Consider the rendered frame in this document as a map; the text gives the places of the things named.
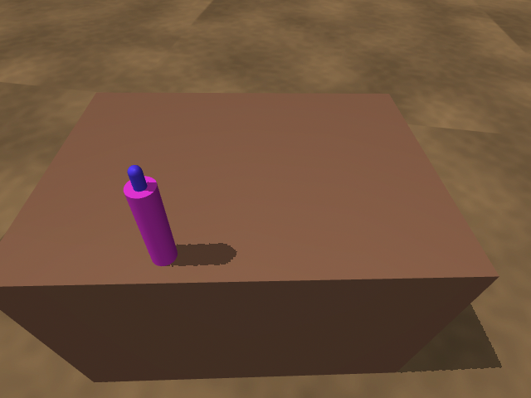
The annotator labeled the bottle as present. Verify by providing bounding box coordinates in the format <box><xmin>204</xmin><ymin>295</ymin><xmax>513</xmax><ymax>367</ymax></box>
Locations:
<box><xmin>124</xmin><ymin>165</ymin><xmax>178</xmax><ymax>266</ymax></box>

